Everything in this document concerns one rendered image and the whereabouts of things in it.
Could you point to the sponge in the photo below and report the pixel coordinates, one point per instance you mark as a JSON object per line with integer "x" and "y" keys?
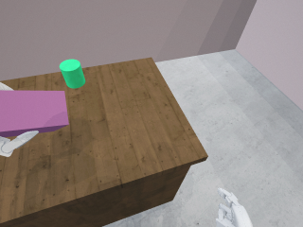
{"x": 31, "y": 110}

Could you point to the robot right hand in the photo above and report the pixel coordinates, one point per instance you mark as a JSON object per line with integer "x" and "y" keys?
{"x": 236, "y": 217}

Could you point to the table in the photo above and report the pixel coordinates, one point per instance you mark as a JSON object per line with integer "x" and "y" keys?
{"x": 127, "y": 149}

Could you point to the robot left hand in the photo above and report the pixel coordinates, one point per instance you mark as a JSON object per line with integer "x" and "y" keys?
{"x": 6, "y": 146}

